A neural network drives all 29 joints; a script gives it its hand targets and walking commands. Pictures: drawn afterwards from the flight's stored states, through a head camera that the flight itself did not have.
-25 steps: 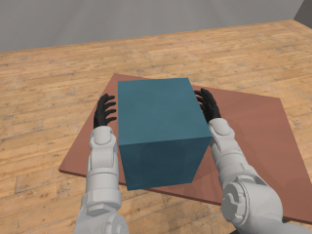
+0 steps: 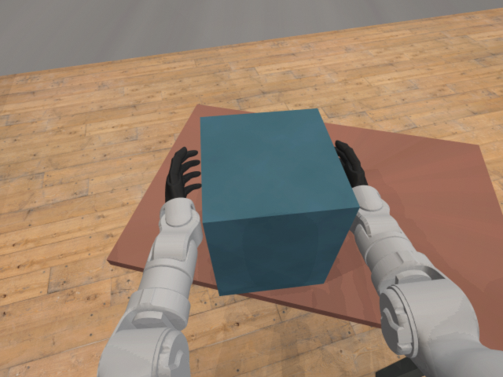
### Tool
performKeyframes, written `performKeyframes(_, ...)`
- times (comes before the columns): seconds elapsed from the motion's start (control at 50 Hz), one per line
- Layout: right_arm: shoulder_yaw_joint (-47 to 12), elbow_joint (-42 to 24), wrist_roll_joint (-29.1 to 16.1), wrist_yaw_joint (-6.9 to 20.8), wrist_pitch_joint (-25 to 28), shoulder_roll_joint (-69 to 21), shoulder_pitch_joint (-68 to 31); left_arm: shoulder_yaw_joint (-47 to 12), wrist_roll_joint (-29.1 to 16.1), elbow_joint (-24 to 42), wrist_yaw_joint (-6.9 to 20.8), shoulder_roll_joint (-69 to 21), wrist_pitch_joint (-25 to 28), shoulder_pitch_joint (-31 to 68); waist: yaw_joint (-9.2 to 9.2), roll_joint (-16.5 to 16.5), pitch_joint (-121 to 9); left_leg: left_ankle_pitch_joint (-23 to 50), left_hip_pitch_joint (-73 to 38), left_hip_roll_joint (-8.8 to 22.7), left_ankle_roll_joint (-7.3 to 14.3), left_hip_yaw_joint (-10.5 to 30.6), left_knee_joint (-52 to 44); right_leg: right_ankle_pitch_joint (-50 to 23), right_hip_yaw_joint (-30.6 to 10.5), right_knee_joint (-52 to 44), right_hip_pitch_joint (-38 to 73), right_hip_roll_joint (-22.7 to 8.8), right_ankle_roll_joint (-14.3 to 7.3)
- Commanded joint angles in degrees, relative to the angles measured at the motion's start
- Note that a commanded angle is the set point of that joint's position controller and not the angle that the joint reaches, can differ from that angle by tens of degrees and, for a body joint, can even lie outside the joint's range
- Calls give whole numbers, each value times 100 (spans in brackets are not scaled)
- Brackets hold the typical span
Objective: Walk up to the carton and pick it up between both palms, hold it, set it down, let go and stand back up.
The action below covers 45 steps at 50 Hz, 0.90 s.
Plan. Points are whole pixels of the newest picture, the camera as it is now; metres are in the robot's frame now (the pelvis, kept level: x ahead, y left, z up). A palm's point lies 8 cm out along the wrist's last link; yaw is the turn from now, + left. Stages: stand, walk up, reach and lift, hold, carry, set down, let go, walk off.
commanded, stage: set down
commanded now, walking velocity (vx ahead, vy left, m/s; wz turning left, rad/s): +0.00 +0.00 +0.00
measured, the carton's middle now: (266, 206) +0.40 +0.05 +0.03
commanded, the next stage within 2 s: none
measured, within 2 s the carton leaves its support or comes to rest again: neither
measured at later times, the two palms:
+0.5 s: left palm (158, 195) +0.36 +0.22 +0.09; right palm (381, 176) +0.45 -0.14 +0.09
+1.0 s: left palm (133, 162) +0.36 +0.24 +0.16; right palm (420, 133) +0.46 -0.17 +0.18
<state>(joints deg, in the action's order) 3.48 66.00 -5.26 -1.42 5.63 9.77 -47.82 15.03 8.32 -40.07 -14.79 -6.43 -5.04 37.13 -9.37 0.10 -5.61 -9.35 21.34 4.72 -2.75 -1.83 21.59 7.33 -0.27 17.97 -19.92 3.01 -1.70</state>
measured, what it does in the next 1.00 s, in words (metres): stands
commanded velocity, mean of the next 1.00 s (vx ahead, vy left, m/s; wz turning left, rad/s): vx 0.00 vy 0.00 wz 0.00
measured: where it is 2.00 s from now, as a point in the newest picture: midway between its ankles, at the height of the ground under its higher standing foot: outside the picture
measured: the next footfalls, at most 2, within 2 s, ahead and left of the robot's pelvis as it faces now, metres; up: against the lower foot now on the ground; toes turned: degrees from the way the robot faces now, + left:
none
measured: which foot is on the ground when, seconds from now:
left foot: down 0.00-1.00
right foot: down 0.00-1.00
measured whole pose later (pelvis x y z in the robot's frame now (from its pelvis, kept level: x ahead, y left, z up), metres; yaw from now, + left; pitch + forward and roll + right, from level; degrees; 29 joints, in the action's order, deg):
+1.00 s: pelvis -0.02 -0.01 +0.00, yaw +2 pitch +7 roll +0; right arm -7.5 61.2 -26.5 5.3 -14.1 27.7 -58.9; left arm 9.7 -8.0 -28.5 -12.0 9.5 -30.7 44.3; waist -8.4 -0.5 -6.6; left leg -7.6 20.8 4.4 -3.5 -0.3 21.0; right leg 7.9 1.2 20.8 -20.4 2.8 -2.5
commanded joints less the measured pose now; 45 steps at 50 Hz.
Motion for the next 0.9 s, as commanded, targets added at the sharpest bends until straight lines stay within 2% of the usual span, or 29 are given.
performKeyframes(0.0, -473, -1149, -634, -102, 115, 731, -2973, -499, -450, 1086, -14, 134, 232, 2411, -5, -228, -3197, 2352, -1519, -318, -24, -249, 388, -1135, 217, 148, 1007, 188, 149)
performKeyframes(0.08, -546, -713, -949, -106, -134, 1200, -2819, -574, -609, 547, 32, 358, -16, 2087, 94, -411, -2389, 2089, -1566, -300, -61, -159, 421, -799, 199, 96, 648, 230, 131)
performKeyframes(0.1, -391, -904, -896, -142, -104, 1486, -2877, -626, -602, 1166, 41, 495, -34, 2259, 184, -228, -2761, 2321, -1701, -311, -147, -121, 458, -1065, 219, 151, 798, 247, 115)
performKeyframes(0.12, -522, -15, -863, -135, -155, 929, -2585, -565, -533, 76, 138, 408, 6, 1972, 237, -497, -1798, 1768, -1086, -339, -12, -99, 507, -735, 116, 182, 531, 153, 132)
performKeyframes(0.14, -536, -767, -923, -98, -84, 1140, -2896, -488, -631, 1126, 122, 726, 148, 2704, 50, -352, -2634, 1955, -1385, -408, -35, -215, 377, -1031, 151, 253, 856, 177, 168)
performKeyframes(0.18, -629, -32, -994, -64, -48, 1341, -2495, -371, -428, 431, 175, 873, 148, 1953, 81, -420, -2362, 1960, -1037, -399, -56, -195, 467, -1519, 23, 400, 1058, 79, 179)
performKeyframes(0.2, -805, -273, -1103, -30, 25, 1473, -2446, -373, -472, 578, 190, 1053, 198, 1899, -20, -252, -2523, 2085, -810, -433, -51, -251, 398, -1974, -17, 473, 1470, 37, 166)
performKeyframes(0.22, -907, -585, -1265, -40, 71, 1198, -2637, -208, -496, 529, 260, 1186, 280, 2063, -157, -433, -2400, 1875, -395, -474, 27, -366, 378, -2192, -55, 570, 1727, 25, 251)
performKeyframes(0.28, -1030, -941, -1457, -6, 139, 1336, -2690, -495, -777, 1057, 314, 1370, 413, 2223, 31, -234, -3182, 1927, -230, -502, 23, -196, 348, -2708, -134, 745, 2145, -71, 295)
performKeyframes(0.36, -1012, -812, -1525, 214, 31, 1535, -2846, -585, -922, 960, 367, 1489, 371, 2515, 13, -158, -3110, 1790, -380, -447, -17, -193, 386, -1945, -34, 665, 1624, -3, 245)
performKeyframes(0.38, -1119, -558, -1633, 238, -21, 1539, -2643, -539, -941, 513, 383, 1514, 302, 2178, -60, -163, -2812, 1723, -309, -409, -20, -182, 383, -1763, -55, 651, 1502, -38, 229)
performKeyframes(0.4, -1079, -766, -1567, 272, 16, 1295, -2856, -690, -1037, 870, 416, 1253, 345, 2380, -72, -8, -2970, 1885, -453, -450, 9, -128, 437, -1737, -45, 604, 1468, -52, 215)
performKeyframes(0.42, -1004, -999, -1615, 282, 14, 1689, -2916, -606, -1076, 925, 404, 1573, 264, 2387, -33, -181, -3162, 1940, -539, -464, -40, -130, 399, -1968, -31, 599, 1492, -22, 231)
performKeyframes(0.46, -791, -734, -1483, 292, -98, 1884, -3225, -708, -1185, 416, 401, 1512, 101, 2559, 141, -433, -2800, 1586, -364, -421, 51, -11, 425, -1261, 22, 589, 1045, 52, 257)
performKeyframes(0.48, -770, -937, -1592, 306, -112, 2038, -2980, -739, -1250, 829, 377, 1673, 24, 2480, 128, -230, -3021, 1598, -758, -411, -11, -40, 406, -1216, 62, 518, 972, 72, 218)
performKeyframes(0.5, -742, -723, -1592, 328, -138, 1921, -3111, -789, -1366, 419, 390, 1594, -26, 2500, 194, -555, -2966, 1492, -666, -415, 44, 5, 481, -1039, 78, 502, 761, 123, 232)
performKeyframes(0.52, -681, -973, -1551, 346, -165, 2093, -3090, -880, -1434, 1035, 380, 1656, -57, 2681, 230, -318, -3215, 1620, -906, -454, -17, -90, 430, -1193, 86, 487, 887, 92, 193)
performKeyframes(0.54, -781, -1039, -1579, 386, -189, 2001, -3254, -769, -1394, 571, 360, 1587, -167, 2579, 127, -483, -2960, 1498, -713, -430, 29, -27, 461, -972, 58, 506, 835, 104, 219)
performKeyframes(0.56, -644, -1230, -1587, 365, -247, 2037, -3397, -697, -1420, 813, 355, 1754, -200, 2745, 104, -584, -2964, 1358, -664, -470, 84, -38, 398, -953, 31, 483, 855, 81, 240)
performKeyframes(0.58, -713, -977, -1561, 379, -333, 1939, -3401, -832, -1451, 437, 375, 1672, -262, 2717, 131, -603, -2791, 1106, -471, -456, 118, -32, 340, -668, 19, 475, 775, 54, 256)
performKeyframes(0.62, -600, -1370, -1607, 441, -362, 2518, -3226, -864, -1480, 1908, 287, 1809, -408, 2953, 109, -102, -3685, 1868, -1214, -455, -107, -7, 379, -1139, 90, 461, 966, 164, 143)
performKeyframes(0.64, -678, -790, -1678, 494, -477, 2383, -3084, -863, -1423, 1122, 279, 1694, -618, 2618, 193, -166, -3214, 1744, -1004, -424, -48, 20, 447, -948, 50, 465, 729, 128, 134)
performKeyframes(0.66, -751, -527, -1621, 532, -612, 2050, -3297, -751, -1280, 810, 330, 1572, -715, 2732, 79, -205, -2607, 1480, -691, -441, 33, 13, 400, -619, 39, 449, 655, 91, 156)
performKeyframes(0.68, -670, -1211, -1685, 529, -669, 2650, -3630, -665, -1405, 1646, 279, 2032, -873, 3289, -18, -172, -3250, 1508, -1015, -482, -42, -62, 261, -886, 32, 363, 948, 98, 172)
performKeyframes(0.7, -676, -1158, -1834, 523, -755, 2703, -3477, -623, -1393, 1668, 194, 2070, -1095, 2793, -18, -230, -3204, 1609, -906, -484, -36, 1, 308, -1059, 19, 420, 1036, 139, 177)
performKeyframes(0.76, -710, -1619, -1897, 517, -1109, 2608, -3659, -471, -1433, 1786, 234, 2212, -1598, 2826, 9, -475, -2739, 1323, -815, -521, 15, 1, 182, -979, -18, 367, 1199, 169, 223)
performKeyframes(0.84, -978, -1047, -2004, 629, -1557, 2464, -3562, -459, -1532, 1551, 335, 2208, -1990, 2982, -32, -561, -2080, 723, -361, -519, 148, 4, -34, -355, -135, 204, 1050, 34, 196)
performKeyframes(0.86, -1084, -1048, -2049, 667, -1660, 2226, -3567, -371, -1514, 1521, 345, 2154, -2065, 2899, -195, -584, -1948, 765, -292, -488, 152, -11, -100, -407, -167, 184, 1177, 11, 177)
performKeyframes(0.88, -1060, -1030, -2094, 672, -1713, 2390, -3455, -447, -1554, 1685, 327, 2214, -2158, 2890, -156, -378, -2109, 784, -513, -542, 114, -22, -124, -472, -205, 159, 1226, -3, 171)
